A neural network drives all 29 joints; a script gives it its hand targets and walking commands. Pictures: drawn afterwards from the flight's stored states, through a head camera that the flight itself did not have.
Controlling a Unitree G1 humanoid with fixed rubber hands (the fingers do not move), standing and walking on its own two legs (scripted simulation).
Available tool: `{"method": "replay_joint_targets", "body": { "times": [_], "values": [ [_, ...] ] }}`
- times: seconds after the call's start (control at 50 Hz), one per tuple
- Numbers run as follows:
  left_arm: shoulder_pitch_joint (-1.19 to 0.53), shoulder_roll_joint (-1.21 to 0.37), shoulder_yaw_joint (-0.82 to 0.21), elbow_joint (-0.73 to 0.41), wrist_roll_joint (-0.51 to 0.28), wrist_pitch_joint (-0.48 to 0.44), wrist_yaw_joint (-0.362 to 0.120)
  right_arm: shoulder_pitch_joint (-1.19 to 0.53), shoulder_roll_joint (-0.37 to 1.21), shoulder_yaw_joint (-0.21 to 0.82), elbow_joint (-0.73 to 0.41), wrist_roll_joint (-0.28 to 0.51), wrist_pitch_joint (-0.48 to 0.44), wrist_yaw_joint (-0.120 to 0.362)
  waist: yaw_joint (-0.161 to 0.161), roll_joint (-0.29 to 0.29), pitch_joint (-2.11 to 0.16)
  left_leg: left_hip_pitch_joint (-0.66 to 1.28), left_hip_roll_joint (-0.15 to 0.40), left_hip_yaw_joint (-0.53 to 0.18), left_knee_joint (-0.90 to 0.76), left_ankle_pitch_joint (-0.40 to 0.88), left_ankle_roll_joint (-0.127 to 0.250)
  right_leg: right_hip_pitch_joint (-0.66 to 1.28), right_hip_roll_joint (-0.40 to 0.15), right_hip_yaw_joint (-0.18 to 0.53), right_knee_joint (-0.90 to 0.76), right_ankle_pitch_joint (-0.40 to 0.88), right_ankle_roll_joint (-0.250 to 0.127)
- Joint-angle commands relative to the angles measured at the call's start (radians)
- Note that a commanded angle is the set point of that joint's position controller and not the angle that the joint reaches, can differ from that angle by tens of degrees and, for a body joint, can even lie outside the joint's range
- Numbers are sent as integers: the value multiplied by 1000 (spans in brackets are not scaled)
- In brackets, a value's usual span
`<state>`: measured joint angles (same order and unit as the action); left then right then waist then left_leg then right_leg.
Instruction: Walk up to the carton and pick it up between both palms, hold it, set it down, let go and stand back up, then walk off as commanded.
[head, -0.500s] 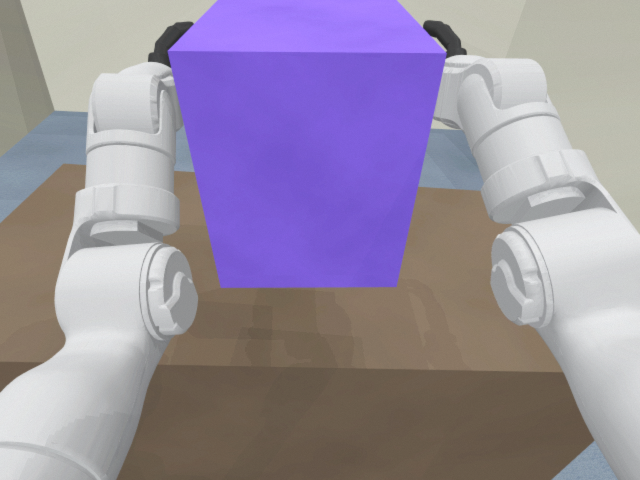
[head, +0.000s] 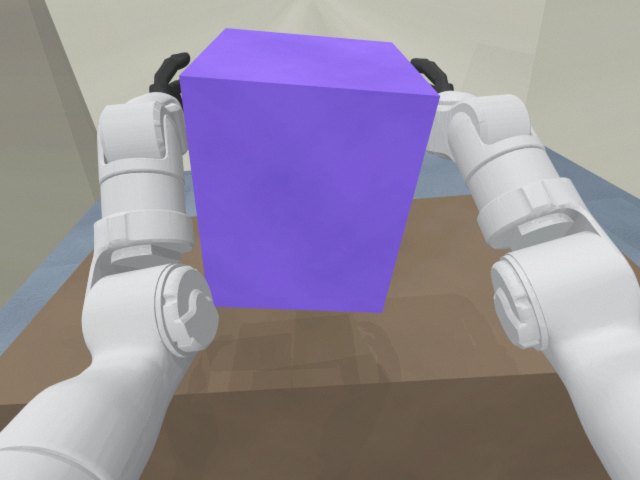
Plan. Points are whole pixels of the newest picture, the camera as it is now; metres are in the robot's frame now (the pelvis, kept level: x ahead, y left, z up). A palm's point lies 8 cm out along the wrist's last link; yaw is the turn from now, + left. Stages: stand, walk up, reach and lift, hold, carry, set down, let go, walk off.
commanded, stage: hold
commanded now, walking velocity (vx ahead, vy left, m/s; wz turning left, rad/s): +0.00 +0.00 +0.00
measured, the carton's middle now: (303, 169) +0.35 +0.02 +0.30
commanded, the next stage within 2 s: set down in 1.12 s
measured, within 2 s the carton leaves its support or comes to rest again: neither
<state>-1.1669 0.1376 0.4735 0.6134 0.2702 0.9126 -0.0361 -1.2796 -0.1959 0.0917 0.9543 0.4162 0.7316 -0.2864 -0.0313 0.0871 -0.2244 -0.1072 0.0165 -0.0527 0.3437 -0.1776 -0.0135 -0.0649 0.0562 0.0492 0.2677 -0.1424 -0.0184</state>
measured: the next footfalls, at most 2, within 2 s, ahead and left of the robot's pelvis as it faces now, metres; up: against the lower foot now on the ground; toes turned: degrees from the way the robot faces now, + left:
none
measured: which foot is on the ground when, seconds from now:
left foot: down 0.00-1.00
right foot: down 0.00-1.00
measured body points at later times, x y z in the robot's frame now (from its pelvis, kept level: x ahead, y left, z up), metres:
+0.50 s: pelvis +0.02 +0.00 +0.00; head -0.10 +0.00 +0.43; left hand +0.39 +0.14 +0.32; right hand +0.39 -0.15 +0.33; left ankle +0.01 +0.13 -0.75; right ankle +0.01 -0.11 -0.75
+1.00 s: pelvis +0.00 -0.02 +0.00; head -0.08 +0.05 +0.43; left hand +0.40 +0.14 +0.29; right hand +0.39 -0.14 +0.36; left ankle +0.01 +0.13 -0.75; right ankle +0.01 -0.11 -0.75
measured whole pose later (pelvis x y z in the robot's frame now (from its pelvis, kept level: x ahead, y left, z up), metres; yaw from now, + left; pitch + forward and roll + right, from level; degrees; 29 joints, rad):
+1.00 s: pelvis +0.00 -0.02 +0.00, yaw +1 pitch +1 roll -2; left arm -1.01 0.07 0.32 0.47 0.22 0.89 0.03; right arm -1.31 -0.26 0.07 0.99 0.49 0.71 -0.29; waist -0.13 -0.11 -0.25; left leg -0.21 0.05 -0.09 0.39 -0.19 -0.05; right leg -0.14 0.09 0.03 0.26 -0.13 -0.05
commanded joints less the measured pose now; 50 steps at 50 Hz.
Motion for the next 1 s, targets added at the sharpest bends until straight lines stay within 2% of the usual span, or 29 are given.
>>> {"method": "replay_joint_targets", "body": {
  "times": [0.0, 0.04, 0.08, 0.12, 0.16, 0.2, 0.24, 0.26, 0.3, 0.32, 0.34, 0.36, 0.4, 0.46, 0.48, 0.5, 0.54, 0.62, 0.68, 0.72, 0.78, 0.82, 0.84, 0.86, 0.9, 0.92, 0.94, 0.96, 0.98],
  "values": [
    [-673, -495, -249, 171, -225, -80, -199, -848, 516, -85, -283, 74, -42, 131, -78, -223, -93, -117, -27, 46, -92, -110, 10, -36, 19, -6, -86, -146, 32],
    [-717, -531, -290, 133, -253, -106, -186, -875, 521, -118, -289, 66, -64, 136, -96, -129, -166, -139, -25, 49, -94, -119, -6, -7, 17, -12, -68, -124, 25],
    [-783, -601, -387, 50, -302, -129, -163, -855, 526, -117, -266, 90, -76, 147, -128, -20, -292, -120, -26, 32, -67, -55, -30, 38, 23, -11, -28, -1, 18],
    [-784, -607, -395, -33, -289, -136, -140, -771, 508, -101, -237, 125, -73, 150, -124, 78, -385, -80, -43, 33, -35, 60, -57, 105, 20, -10, 1, 120, 15],
    [-787, -658, -457, -168, -299, -142, -104, -753, 499, -51, -279, 191, -92, 154, -109, 167, -557, 5, -46, 21, 21, 248, -93, 152, 37, -9, 29, 261, 13],
    [-772, -636, -436, -215, -249, -133, -83, -699, 482, -20, -216, 224, -82, 156, -84, 217, -533, 23, -60, 22, 41, 302, -111, 157, 36, -9, 32, 288, 21],
    [-746, -597, -415, -272, -204, -121, -79, -639, 521, 40, -225, 250, -77, 157, -54, 203, -502, 26, -65, 28, 60, 366, -109, 194, 35, -1, 47, 341, 34],
    [-752, -590, -415, -288, -185, -112, -78, -618, 512, 39, -197, 253, -68, 160, -49, 223, -436, 5, -74, 29, 51, 333, -105, 186, 34, 2, 45, 308, 35],
    [-762, -553, -372, -276, -128, -98, -87, -647, 552, 49, -188, 256, -70, 165, -17, 178, -321, -19, -72, 33, 35, 291, -85, 153, 30, 7, 37, 254, 45],
    [-756, -569, -413, -313, -152, -96, -90, -649, 555, 47, -237, 252, -74, 160, -26, 163, -337, -27, -71, 35, 35, 310, -93, 165, 36, 8, 42, 281, 43],
    [-767, -554, -408, -297, -144, -94, -92, -666, 580, 49, -206, 252, -67, 157, -6, 146, -269, -43, -68, 29, 25, 276, -85, 142, 31, 7, 31, 240, 46],
    [-769, -535, -397, -271, -150, -91, -96, -658, 603, 50, -193, 246, -63, 157, -4, 110, -210, -55, -73, 29, 20, 254, -73, 126, 29, 10, 20, 225, 50],
    [-749, -549, -426, -282, -189, -101, -96, -729, 645, 89, -321, 254, -74, 144, -5, 3, -247, -35, -70, 24, 25, 276, -50, 121, 37, 8, 23, 267, 67],
    [-686, -497, -376, -194, -234, -100, -101, -813, 680, 134, -465, 248, -69, 119, 3, -162, -252, -22, -72, 23, 31, 288, -14, 136, 38, 5, 13, 372, 91],
    [-624, -501, -366, -179, -232, -93, -109, -768, 667, 136, -475, 248, -63, 112, -7, -191, -248, -1, -71, 21, 31, 297, -2, 139, 36, 15, 9, 419, 95],
    [-616, -477, -323, -154, -225, -93, -113, -749, 676, 134, -445, 227, -52, 109, 7, -231, -236, 0, -71, 20, 22, 278, 6, 134, 37, 13, 2, 398, 101],
    [-567, -458, -272, -71, -217, -84, -132, -704, 649, 112, -388, 196, -31, 95, -13, -308, -184, 7, -60, 18, -4, 213, 22, 104, 36, 16, -19, 342, 105],
    [-574, -477, -261, 18, -206, -58, -188, -723, 564, 39, -328, 149, -8, 97, -57, -295, -104, -20, -32, 30, -58, 60, 18, 22, 43, 9, -58, 93, 74],
    [-631, -537, -336, -3, -251, -70, -195, -793, 544, -13, -391, 142, -28, 111, -102, -179, -191, -61, -26, 32, -55, 53, -15, 40, 43, 0, -43, 65, 39],
    [-708, -607, -440, -61, -311, -91, -177, -830, 523, -45, -412, 154, -45, 122, -135, -62, -269, -67, -25, 14, -40, 74, -52, 60, 45, -7, -21, 100, 21],
    [-774, -643, -484, -173, -329, -111, -125, -817, 524, -10, -403, 211, -57, 140, -105, 77, -416, -22, -38, 15, 1, 217, -81, 116, 50, -13, 15, 213, 14],
    [-738, -695, -508, -239, -295, -106, -94, -755, 501, 2, -381, 249, -57, 152, -100, 172, -456, 2, -30, -7, 11, 275, -109, 137, 57, -15, 31, 254, 9],
    [-753, -673, -484, -261, -263, -101, -78, -695, 487, 6, -295, 251, -49, 160, -89, 214, -439, 15, -33, -4, 10, 269, -121, 138, 53, -15, 31, 240, 9],
    [-768, -677, -506, -338, -260, -99, -67, -670, 501, 23, -287, 276, -53, 167, -82, 243, -494, 37, -38, 1, 31, 333, -133, 157, 53, -8, 45, 287, 9],
    [-752, -665, -500, -413, -221, -91, -53, -603, 514, 63, -272, 302, -50, 176, -72, 270, -491, 57, -51, 8, 37, 406, -143, 198, 55, -15, 58, 346, 21],
    [-756, -619, -463, -387, -194, -88, -54, -581, 518, 52, -232, 288, -41, 177, -56, 243, -422, 35, -57, 11, 31, 366, -132, 197, 53, -7, 43, 309, 27],
    [-776, -624, -496, -427, -201, -85, -53, -596, 527, 60, -239, 300, -47, 177, -61, 241, -430, 33, -54, 10, 36, 361, -132, 191, 50, -4, 47, 317, 28],
    [-772, -584, -463, -380, -174, -83, -61, -579, 543, 61, -187, 284, -45, 180, -46, 208, -351, -6, -60, 14, 24, 320, -118, 189, 39, 7, 36, 287, 36],
    [-778, -584, -465, -398, -171, -84, -66, -598, 549, 44, -197, 277, -48, 180, -52, 180, -354, -11, -54, 8, 21, 304, -118, 174, 42, 0, 39, 263, 33]
  ]
}}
